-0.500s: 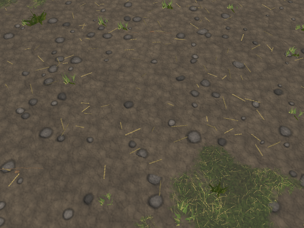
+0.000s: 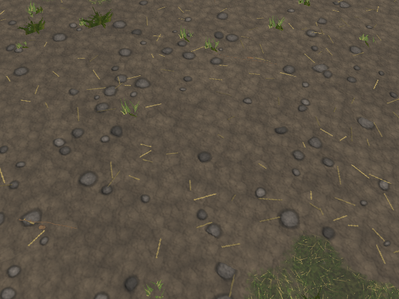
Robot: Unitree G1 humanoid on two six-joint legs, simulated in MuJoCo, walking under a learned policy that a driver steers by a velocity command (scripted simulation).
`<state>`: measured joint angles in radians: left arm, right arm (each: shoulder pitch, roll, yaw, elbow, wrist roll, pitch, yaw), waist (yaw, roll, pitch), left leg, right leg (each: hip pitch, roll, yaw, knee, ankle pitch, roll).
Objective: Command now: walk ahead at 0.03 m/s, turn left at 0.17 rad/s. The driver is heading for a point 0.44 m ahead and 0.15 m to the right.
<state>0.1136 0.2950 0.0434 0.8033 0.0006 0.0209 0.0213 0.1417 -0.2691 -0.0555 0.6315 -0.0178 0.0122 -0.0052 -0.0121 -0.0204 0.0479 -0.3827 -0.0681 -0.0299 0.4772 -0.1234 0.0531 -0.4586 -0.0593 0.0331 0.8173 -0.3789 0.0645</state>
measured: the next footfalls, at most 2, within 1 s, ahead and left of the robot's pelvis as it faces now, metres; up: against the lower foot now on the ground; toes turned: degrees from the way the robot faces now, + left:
right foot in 0.08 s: +0.07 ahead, -0.15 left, +0.00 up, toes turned +0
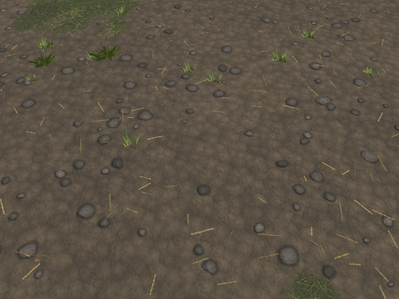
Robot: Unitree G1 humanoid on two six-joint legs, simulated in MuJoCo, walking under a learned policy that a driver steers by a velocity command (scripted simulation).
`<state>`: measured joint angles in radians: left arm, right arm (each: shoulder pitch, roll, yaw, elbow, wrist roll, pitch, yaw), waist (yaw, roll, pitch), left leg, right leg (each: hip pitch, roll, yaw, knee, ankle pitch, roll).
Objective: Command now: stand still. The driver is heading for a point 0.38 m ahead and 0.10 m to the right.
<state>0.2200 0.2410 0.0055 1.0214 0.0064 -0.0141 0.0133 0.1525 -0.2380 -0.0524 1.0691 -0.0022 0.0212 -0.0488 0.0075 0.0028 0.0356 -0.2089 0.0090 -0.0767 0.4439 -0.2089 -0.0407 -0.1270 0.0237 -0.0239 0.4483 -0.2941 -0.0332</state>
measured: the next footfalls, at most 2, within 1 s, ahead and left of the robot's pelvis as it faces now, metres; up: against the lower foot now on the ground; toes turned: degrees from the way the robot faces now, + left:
left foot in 0.66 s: +0.13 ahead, +0.16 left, +0.00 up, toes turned +2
